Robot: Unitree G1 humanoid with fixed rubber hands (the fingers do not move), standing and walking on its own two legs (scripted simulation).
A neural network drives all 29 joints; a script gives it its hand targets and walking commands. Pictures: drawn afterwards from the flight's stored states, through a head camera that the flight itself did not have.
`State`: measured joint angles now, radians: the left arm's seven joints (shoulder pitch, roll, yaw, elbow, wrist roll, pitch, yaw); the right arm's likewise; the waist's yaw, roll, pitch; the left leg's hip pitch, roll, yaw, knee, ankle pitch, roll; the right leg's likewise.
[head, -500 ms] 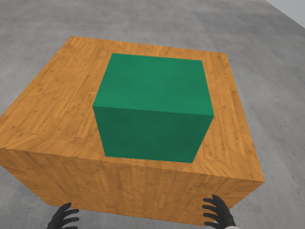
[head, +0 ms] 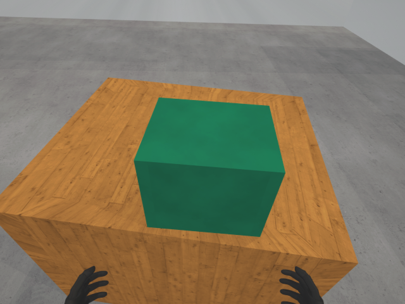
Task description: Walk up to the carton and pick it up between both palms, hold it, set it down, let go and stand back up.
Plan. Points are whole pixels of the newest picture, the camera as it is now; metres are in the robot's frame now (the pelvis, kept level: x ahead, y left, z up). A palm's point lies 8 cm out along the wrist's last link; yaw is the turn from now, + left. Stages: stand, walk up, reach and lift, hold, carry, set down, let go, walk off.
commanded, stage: reach and lift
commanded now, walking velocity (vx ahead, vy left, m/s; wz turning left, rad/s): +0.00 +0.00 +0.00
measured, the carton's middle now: (208, 166) +0.47 -0.01 +0.02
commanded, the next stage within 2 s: none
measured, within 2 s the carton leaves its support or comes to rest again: neither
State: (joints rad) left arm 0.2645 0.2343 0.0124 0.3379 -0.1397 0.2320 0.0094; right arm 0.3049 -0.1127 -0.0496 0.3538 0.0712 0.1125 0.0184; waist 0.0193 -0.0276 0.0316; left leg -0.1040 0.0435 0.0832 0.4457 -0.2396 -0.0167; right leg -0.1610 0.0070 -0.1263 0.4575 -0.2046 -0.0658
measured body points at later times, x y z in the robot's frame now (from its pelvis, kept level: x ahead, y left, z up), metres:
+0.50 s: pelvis +0.05 +0.02 +0.01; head +0.04 +0.04 +0.46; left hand +0.21 +0.25 -0.04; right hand +0.21 -0.23 -0.03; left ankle +0.01 +0.13 -0.74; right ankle +0.04 -0.07 -0.74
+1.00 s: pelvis +0.02 +0.04 +0.00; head +0.01 +0.03 +0.45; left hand +0.27 +0.25 +0.00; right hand +0.24 -0.25 +0.01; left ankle +0.01 +0.13 -0.74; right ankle +0.04 -0.07 -0.74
